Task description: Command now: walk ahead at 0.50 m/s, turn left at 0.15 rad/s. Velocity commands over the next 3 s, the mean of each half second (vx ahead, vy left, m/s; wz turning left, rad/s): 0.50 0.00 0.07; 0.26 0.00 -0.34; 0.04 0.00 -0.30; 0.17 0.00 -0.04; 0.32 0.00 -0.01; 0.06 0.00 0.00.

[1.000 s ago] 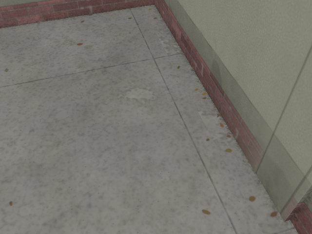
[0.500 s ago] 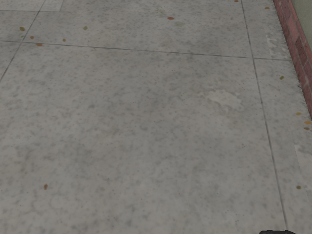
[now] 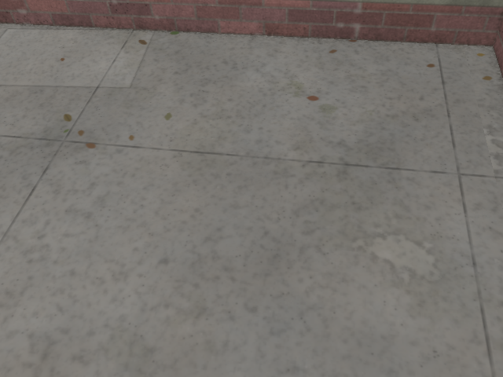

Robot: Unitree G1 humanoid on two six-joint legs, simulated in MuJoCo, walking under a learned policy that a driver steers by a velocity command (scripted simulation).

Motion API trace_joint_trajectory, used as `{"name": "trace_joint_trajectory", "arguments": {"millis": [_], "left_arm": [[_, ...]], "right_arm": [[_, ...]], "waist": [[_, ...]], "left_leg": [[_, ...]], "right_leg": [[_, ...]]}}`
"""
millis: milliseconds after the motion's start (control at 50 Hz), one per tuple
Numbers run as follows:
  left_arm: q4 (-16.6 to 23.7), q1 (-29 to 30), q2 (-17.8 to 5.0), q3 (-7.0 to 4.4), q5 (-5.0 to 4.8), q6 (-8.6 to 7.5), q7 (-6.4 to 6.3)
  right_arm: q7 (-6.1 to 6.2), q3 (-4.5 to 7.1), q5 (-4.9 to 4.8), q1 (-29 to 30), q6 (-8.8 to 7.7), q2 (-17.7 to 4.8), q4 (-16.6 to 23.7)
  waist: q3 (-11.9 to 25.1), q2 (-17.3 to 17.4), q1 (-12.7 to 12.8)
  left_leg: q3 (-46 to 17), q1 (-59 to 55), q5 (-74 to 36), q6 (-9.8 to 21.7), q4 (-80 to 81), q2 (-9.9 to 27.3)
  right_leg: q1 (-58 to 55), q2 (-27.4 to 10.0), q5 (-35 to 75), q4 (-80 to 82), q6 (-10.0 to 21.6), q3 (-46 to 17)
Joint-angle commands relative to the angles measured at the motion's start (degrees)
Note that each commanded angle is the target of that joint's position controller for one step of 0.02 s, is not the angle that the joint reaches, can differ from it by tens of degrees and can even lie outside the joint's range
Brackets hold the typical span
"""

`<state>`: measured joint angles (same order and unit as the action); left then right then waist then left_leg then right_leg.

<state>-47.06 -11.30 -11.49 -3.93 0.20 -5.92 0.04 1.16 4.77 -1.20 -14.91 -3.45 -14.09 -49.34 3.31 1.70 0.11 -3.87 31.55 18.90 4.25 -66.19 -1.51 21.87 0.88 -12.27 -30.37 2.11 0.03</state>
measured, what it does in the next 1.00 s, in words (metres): walks ahead: left foot, then right foot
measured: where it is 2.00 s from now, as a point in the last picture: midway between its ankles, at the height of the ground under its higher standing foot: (261, 375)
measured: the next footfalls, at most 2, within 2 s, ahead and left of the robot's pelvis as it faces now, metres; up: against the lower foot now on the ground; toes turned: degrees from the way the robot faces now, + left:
left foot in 0.36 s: +0.34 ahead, +0.15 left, +0.00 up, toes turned +2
right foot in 0.84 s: +0.59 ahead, -0.07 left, +0.00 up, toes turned -8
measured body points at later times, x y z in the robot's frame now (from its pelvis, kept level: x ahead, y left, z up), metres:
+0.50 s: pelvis +0.26 +0.06 +0.01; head +0.29 +0.07 +0.45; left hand +0.31 +0.33 -0.13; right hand +0.40 -0.19 -0.11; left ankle +0.29 +0.14 -0.73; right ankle +0.19 -0.09 -0.64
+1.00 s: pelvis +0.45 +0.02 -0.01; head +0.51 +0.00 +0.44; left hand +0.67 +0.25 -0.11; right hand +0.53 -0.28 -0.13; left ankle +0.43 +0.18 -0.65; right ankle +0.55 -0.07 -0.73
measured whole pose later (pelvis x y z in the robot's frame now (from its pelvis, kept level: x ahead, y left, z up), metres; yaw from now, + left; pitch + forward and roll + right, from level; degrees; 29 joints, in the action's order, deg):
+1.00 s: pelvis +0.45 +0.02 -0.01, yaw -12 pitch +4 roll +1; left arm -42.6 -5.4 -15.6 -4.3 0.1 -0.9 0.6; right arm 2.3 3.9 0.3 -6.3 -1.4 -15.7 -47.9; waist -3.7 0.4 0.4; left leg -2.4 30.6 26.8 -2.0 -68.4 0.2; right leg 27.2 4.8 -3.1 -27.0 5.0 -1.6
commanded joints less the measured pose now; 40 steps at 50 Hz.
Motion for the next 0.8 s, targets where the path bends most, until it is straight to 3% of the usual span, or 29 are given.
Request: {"name": "trace_joint_trajectory", "arguments": {"millis": [20, 80, 140, 260, 300, 320, 340, 360, 380, 400, 420, 440, 460, 480, 540, 620, 680, 760, 800], "left_arm": [[1.88, -0.47, -6.17, -1.43, 0.05, -0.25, 0.24], [-0.65, -4.09, -7.89, -1.91, -0.97, -0.32, -0.38], [-2.56, -7.19, -8.84, -2.19, -1.64, -0.02, -0.9], [-5.89, -11.8, -9.92, -2.74, -1.94, 0.49, -0.78], [-6.89, -11.88, -10.76, -3.02, -2.17, 0.84, -0.87], [-6.9, -10.94, -11.14, -3.04, -2.39, 0.95, -0.88], [-6.78, -9.88, -10.4, -2.77, -2.49, 0.92, -0.83], [-5.29, -7.36, -9.37, -2.13, -1.74, 0.67, -0.81], [-4.02, -12.15, -3.43, 0.02, -1.4, -0.51, -0.4], [-5.02, -11.48, -6.76, -0.77, -1.77, -1.74, 0.07], [-3.61, -7.3, -9.99, -1.72, -2.77, -2.21, 0.23], [-2.94, -3.84, -9.74, -1.64, -2.71, -2.11, -0.12], [-2.49, -1.82, -8.92, -1.8, -1.66, -1.78, -0.56], [-2.4, -2.0, -8.32, -2.11, -1.18, -1.13, -0.96], [-2.37, -2.5, -5.45, -1.72, -1.44, 0.72, -1.2], [-0.62, 3.0, -4.35, -1.12, -0.76, 1.25, -0.67], [1.15, 8.67, -3.4, -0.32, -0.86, 1.31, 0.35], [4.0, 12.12, -6.46, -0.7, -0.68, 2.04, 1.87], [4.66, 9.81, -8.47, -1.4, -0.28, 2.07, 2.75]], "right_arm": [[0.09, 1.14, 0.74, 2.32, -0.37, -3.27, 4.06], [-0.1, 0.75, 1.16, 6.27, -0.44, -1.44, 4.73], [-0.78, 0.02, 0.82, 12.48, -0.76, 0.06, 5.92], [-2.29, -0.51, -0.07, 21.48, -1.6, -1.0, 8.22], [-2.61, -0.16, -0.08, 20.43, -1.95, -2.1, 8.28], [-2.53, 0.53, 0.21, 16.82, -2.02, -3.4, 7.22], [-2.22, 1.74, 0.6, 9.48, -1.95, -5.56, 4.84], [-1.72, 3.13, 1.05, -2.32, -2.03, -9.64, 2.33], [-1.6, 4.09, 1.31, -8.6, -1.69, -14.85, 1.03], [-1.52, 2.67, 0.7, -10.13, -1.34, -10.16, 0.64], [-1.39, 1.63, 0.57, -4.29, -1.18, -7.43, 1.76], [-1.45, 1.1, 0.82, 0.17, -1.13, -5.8, 3.04], [-1.74, 0.69, 1.2, 3.27, -1.26, -4.55, 3.26], [-1.93, 0.28, 1.47, 4.92, -1.65, -3.23, 3.16], [-1.97, 0.54, 1.26, 3.54, -2.52, -4.0, 1.38], [-0.89, 0.69, 1.72, 2.67, -2.52, -5.64, -0.49], [-0.26, 0.48, 1.61, 1.1, -2.35, -6.37, -1.78], [0.72, 0.99, 0.85, 1.34, -0.88, -8.54, -2.42], [1.54, 1.52, 0.21, 2.32, 0.23, -9.7, -1.87]], "waist": [[-0.09, -7.85, -0.37], [-0.35, -6.6, 0.06], [-1.0, -6.68, 1.88], [-4.66, -7.43, 4.62], [-4.16, -8.63, 3.07], [-2.34, -8.66, 0.67], [2.0, -7.89, -2.75], [9.59, -4.06, -8.01], [16.97, 10.5, -6.93], [19.08, 11.77, -7.45], [10.99, 8.65, -6.32], [6.62, 4.64, -4.84], [2.51, 1.71, -3.3], [1.14, 2.23, -1.25], [-0.92, 2.49, 0.65], [-3.24, 1.5, 0.44], [-3.1, 1.91, -1.59], [-2.69, 2.93, -1.72], [-0.98, 3.78, -0.08]], "left_leg": [[-0.77, 11.8, -5.85, -0.46, 3.83, 5.78], [0.75, 11.05, -12.45, -1.58, 14.55, 5.79], [2.15, 7.67, -19.93, -2.31, 25.93, 4.79], [4.1, 3.83, -17.63, -1.48, 35.87, 3.35], [5.14, -0.23, -14.03, 0.27, 38.61, 2.31], [6.48, -6.77, -14.2, 1.32, 40.83, 0.82], [6.63, -18.4, -14.77, 2.96, 40.99, 0.11], [-2.38, -36.17, -17.69, 6.65, 39.09, 8.2], [-25.81, -56.97, -11.0, 15.05, 42.6, 22.1], [-35.27, -56.55, -6.65, 15.89, 47.58, 23.83], [-26.92, -49.97, -5.35, 13.29, 48.51, 21.48], [-20.43, -41.82, -7.36, 11.62, 50.24, 18.95], [-16.69, -33.98, -10.82, 10.79, 52.62, 16.96], [-13.82, -29.09, -14.2, 10.04, 54.24, 15.34], [-8.15, -24.5, -19.39, 9.85, 57.29, 14.74], [2.59, -21.75, -39.64, 7.01, 56.09, 12.42], [7.99, -20.33, -41.73, 4.72, 54.98, 10.81], [8.18, -29.33, -43.26, 3.88, 49.4, 14.07], [8.16, -32.3, -49.84, 2.78, 42.68, 14.75]], "right_leg": [[-11.17, -13.9, 3.24, 18.23, 9.21, -18.35], [-12.31, -13.09, 13.39, 19.36, 9.48, -12.39], [-13.19, -12.06, 14.01, 19.73, 8.52, -8.46], [-17.67, -14.5, 12.77, 17.22, 8.26, -8.28], [-19.85, -15.43, 19.01, 13.9, 7.52, -8.33], [-19.68, -14.37, 27.13, 10.01, 6.6, -7.09], [-17.04, -12.01, 34.89, 2.26, 5.32, -4.72], [-6.6, -9.09, 27.79, -12.87, 2.93, -1.82], [16.77, -0.56, -1.33, -34.87, -0.9, 0.86], [23.26, -0.67, -18.92, -43.37, -0.39, -6.22], [27.55, -3.9, -14.92, -45.53, 0.41, -5.91], [25.83, -6.47, -9.69, -43.41, 0.61, -4.29], [23.59, -7.8, -6.26, -39.5, 0.27, -3.78], [20.16, -9.18, -4.24, -36.59, 0.21, -4.2], [19.11, -9.81, -0.1, -31.59, -0.46, -3.68], [17.03, -7.68, 11.92, -17.74, -0.95, -2.77], [9.79, -4.58, 21.83, -7.77, -0.17, -0.01], [11.13, -3.41, 15.95, -3.16, 0.97, 0.23], [8.23, -1.56, 9.2, -1.48, 2.35, 1.95]]}}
